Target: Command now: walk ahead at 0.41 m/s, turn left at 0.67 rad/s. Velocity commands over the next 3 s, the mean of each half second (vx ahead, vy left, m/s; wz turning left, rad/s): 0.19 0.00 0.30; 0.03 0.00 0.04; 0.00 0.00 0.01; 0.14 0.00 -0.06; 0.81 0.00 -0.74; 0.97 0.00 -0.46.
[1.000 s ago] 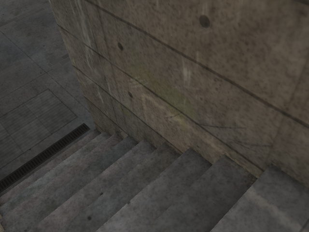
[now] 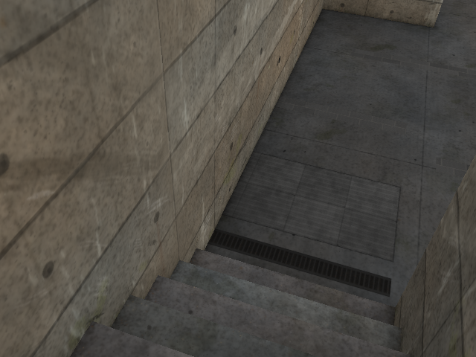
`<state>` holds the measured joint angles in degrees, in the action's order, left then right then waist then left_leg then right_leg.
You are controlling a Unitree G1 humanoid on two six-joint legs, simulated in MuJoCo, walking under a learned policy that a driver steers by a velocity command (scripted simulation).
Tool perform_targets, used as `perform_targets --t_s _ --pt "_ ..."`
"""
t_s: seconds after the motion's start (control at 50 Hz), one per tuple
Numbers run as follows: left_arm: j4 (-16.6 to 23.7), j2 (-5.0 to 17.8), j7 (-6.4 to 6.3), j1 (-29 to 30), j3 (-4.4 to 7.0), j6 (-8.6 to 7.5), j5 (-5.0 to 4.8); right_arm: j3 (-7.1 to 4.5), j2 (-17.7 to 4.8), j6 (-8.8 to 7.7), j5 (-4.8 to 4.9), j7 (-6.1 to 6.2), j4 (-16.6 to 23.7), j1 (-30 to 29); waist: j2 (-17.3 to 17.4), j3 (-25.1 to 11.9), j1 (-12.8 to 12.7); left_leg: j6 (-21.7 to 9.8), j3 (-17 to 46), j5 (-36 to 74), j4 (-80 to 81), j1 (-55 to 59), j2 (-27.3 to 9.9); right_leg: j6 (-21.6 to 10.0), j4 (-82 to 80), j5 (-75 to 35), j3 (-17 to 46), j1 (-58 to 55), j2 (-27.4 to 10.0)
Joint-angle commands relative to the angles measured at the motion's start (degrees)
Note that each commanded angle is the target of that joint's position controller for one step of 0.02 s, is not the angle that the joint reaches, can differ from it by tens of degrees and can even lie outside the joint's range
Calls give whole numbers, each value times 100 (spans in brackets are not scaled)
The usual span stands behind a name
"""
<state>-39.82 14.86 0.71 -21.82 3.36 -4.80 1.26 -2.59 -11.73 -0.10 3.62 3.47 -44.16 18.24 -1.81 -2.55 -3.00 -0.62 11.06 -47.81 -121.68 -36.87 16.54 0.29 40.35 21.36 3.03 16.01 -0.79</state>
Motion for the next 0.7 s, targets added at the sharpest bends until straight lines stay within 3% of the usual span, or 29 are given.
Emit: perform_targets --t_s 0.02,0.04,0.06,0.08,0.1,0.12,0.14,0.16,0.18,0.2,0.22,0.24,0.26,0.28,0.3,0.32,0.36,0.38,0.4,0.42,0.44,0.46,0.5,0.56,0.62,0.7 --pt "-634 367 -41 -1512 8 203 -26 140 166 80 50 112 1056 -382 -36 886 159 131 -100 675 -601 -3749 -975 -1504 -699 -7378 1899 -1467 -2009" --pt "-593 468 -250 -1040 53 189 71 215 347 205 204 90 1392 -918 -365 1212 394 61 519 1239 -36 -3858 -1260 -1460 -1181 -4527 2410 -292 -2375" --pt "-596 545 -347 -624 21 173 202 243 265 266 179 104 1510 -1254 -161 1501 448 37 538 1861 543 -3504 -1424 -1391 -1443 -3751 2492 784 -2334" --pt "-293 387 -564 231 -67 207 182 163 -156 283 76 33 1720 -1077 308 1751 869 147 397 3143 2572 -2077 -1433 -1192 -1512 -3611 1620 2391 -1709" --pt "-158 543 -610 620 -90 278 147 124 -198 226 -128 -132 1596 -799 651 1184 1076 131 -52 4800 3941 -387 -1637 -1024 -1356 -3371 1188 2873 -1319" --pt "-275 798 -563 456 -15 215 -6 102 -86 136 -163 -293 1245 -398 689 615 1109 201 -92 6078 4471 726 -1728 -940 -1279 -3069 1004 2704 -1274" --pt "-435 849 -456 440 -9 197 -62 61 70 106 -96 -375 785 111 581 283 1232 291 -267 6535 4241 1404 -1748 -885 -1061 -3123 713 2523 -1207" --pt "-561 541 -329 459 -104 242 -156 85 158 92 -66 -466 666 245 85 200 1258 279 -585 6177 4488 1766 -1709 -807 -940 -3259 378 2351 -1031" --pt "-785 255 -414 -270 -93 241 -344 72 -42 134 3 -518 746 -413 -165 293 652 230 18 6587 4790 532 -2045 -688 -489 -1910 694 906 -1101" --pt "-967 9 -470 -743 -148 277 -340 144 29 201 -83 -545 978 -1249 -138 664 212 188 237 5987 5667 -792 -2143 -718 -186 -1624 772 -262 -1097" --pt "-990 193 -341 -372 -119 327 -164 208 188 160 -124 -532 1195 -1393 -64 822 582 98 -1004 4832 6548 592 -1833 -759 -424 -3536 426 608 -1079" --pt "-1027 238 -287 -570 -58 306 -174 144 137 93 -201 -524 963 -916 -123 579 645 -70 -1245 5212 7068 2077 -1669 -636 -243 -4024 276 1154 -889" --pt "-1191 390 -293 -987 -9 256 -134 -19 -288 6 -133 -527 616 -127 -55 298 779 -343 -1122 6907 7735 3087 -1504 -438 389 -4048 -72 1202 -404" --pt "-1181 72 -268 -2016 -87 288 -137 -144 -888 38 -177 -623 652 -241 1303 -374 119 -1235 1162 7134 8755 2946 -2446 217 1617 -1575 -170 1143 134" --pt "-1041 -12 -270 -1470 -99 347 -307 -75 -632 90 -247 -685 556 -507 1926 -439 172 -1605 2749 5980 9731 2099 -2641 323 2424 632 -118 740 217" --pt "-885 82 -272 -1028 -48 441 -357 61 -294 64 -232 -711 461 -627 1551 -17 71 -1689 2795 6067 9760 2051 -2618 353 2615 1400 233 1252 107" --pt "-923 -386 -337 -1130 -148 641 -137 121 -98 41 -111 -749 466 -1169 668 -255 -275 -1340 2102 6252 9232 1968 -2482 370 1636 1627 454 983 -211" --pt "-992 -606 -339 -1282 -210 717 -105 147 3 102 -135 -697 501 -1581 615 -350 -471 -972 1718 5236 9267 1581 -2330 326 692 1157 311 267 -305" --pt "-1213 -773 -267 -1545 -248 802 -25 144 35 135 -224 -611 430 -1876 316 -508 -664 -744 1028 4542 9108 569 -1972 346 437 -522 -187 -1271 -17" --pt "-1223 -933 -192 -1551 -271 883 16 155 40 182 -232 -548 377 -1830 487 -359 -626 -567 501 3908 9192 501 -1710 239 -66 -810 -373 -1504 322" --pt "-1197 -865 -114 -1556 -297 887 55 186 154 173 -238 -496 425 -1910 378 -90 -545 -481 291 3089 9158 340 -1582 123 -386 -1119 -124 -1415 172" --pt "-1111 -604 -126 -1169 -256 866 -14 198 175 150 -183 -458 361 -1564 1 167 -172 -359 186 3002 9197 640 -1420 17 -708 -853 -6 -1065 113" --pt "-936 -301 -188 -651 -222 799 -71 186 100 149 -107 -343 188 -1324 -238 387 114 -287 250 3521 9257 1467 -1381 -10 -1345 -423 349 -336 -122" --pt "-1034 -369 -242 -546 -235 613 -88 144 145 208 -149 -194 -67 -1273 209 352 226 -281 227 4530 9247 2389 -1450 79 -1635 -504 346 -23 -99" --pt "-1166 -496 -219 -710 -261 585 -132 142 139 243 -106 -193 -194 -1380 65 367 233 -267 209 4546 9429 2564 -1484 156 -1855 -671 302 -261 -82" --pt "-1284 -466 -201 -874 -257 562 -91 136 77 249 -122 -200 -372 -1512 98 366 220 -222 51 4875 9565 2757 -1465 191 -2132 -1034 305 -480 -117"
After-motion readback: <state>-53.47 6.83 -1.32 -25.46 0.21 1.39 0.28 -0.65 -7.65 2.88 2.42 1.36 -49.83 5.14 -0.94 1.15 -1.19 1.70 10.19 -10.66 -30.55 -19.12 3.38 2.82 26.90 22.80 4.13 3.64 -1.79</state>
